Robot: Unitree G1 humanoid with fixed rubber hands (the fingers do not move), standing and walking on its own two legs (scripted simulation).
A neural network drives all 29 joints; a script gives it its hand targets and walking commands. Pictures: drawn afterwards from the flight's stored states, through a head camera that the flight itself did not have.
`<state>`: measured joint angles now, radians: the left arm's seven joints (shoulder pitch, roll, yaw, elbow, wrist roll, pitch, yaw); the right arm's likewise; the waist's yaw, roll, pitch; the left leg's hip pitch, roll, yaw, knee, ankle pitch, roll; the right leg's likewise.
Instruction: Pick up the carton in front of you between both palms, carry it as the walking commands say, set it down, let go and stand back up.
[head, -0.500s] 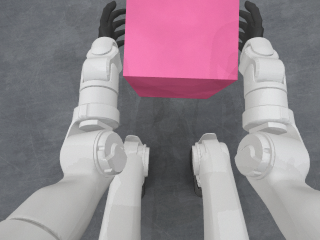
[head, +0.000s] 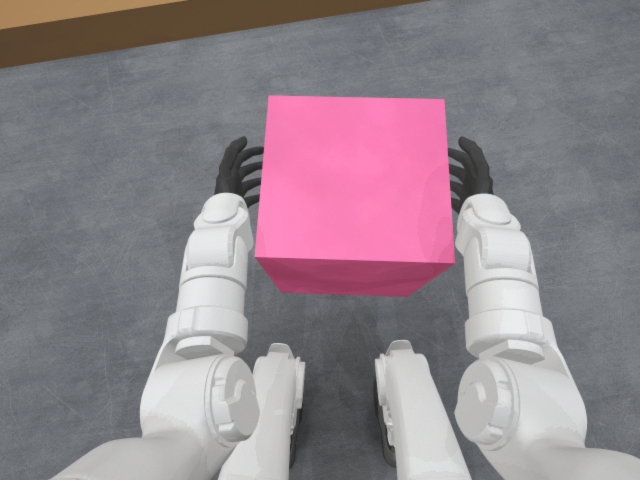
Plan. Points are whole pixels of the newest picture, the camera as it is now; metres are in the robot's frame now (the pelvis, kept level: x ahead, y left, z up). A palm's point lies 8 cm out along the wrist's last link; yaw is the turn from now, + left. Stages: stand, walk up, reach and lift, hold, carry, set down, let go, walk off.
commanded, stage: reach and lift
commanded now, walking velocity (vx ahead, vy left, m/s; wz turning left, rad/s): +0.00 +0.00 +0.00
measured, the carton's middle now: (349, 212) +0.45 -0.02 -0.11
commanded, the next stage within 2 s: hold in 1.78 s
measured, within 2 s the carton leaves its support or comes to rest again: neither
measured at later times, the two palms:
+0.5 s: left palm (174, 186) +0.38 +0.14 +0.12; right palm (534, 183) +0.38 -0.16 +0.12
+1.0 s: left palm (104, 178) +0.35 +0.15 +0.20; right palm (603, 172) +0.35 -0.15 +0.20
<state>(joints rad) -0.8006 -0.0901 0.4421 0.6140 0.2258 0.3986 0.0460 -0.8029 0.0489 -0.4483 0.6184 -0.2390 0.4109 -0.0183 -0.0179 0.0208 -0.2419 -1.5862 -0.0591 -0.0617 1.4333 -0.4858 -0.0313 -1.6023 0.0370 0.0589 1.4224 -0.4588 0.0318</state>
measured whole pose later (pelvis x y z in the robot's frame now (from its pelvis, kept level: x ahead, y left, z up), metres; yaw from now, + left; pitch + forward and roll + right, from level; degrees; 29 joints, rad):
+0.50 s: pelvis +0.05 +0.00 +0.13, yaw +0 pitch +16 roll +0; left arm -0.42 -0.16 0.36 0.50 0.24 0.40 0.02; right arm -0.43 0.14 -0.36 0.51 -0.25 0.41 -0.01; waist -0.01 0.01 -0.15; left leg -0.78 -0.03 -0.07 0.85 -0.36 -0.02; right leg -0.79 0.03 0.06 0.84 -0.33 0.02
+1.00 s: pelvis +0.05 +0.00 +0.18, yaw +0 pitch -4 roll +0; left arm -0.33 -0.17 0.32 0.40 0.31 0.60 -0.03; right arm -0.33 0.17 -0.33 0.40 -0.32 0.61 0.01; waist 0.00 0.00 0.01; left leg -0.18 -0.02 -0.08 0.48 -0.23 -0.01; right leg -0.20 0.01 0.06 0.48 -0.21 0.01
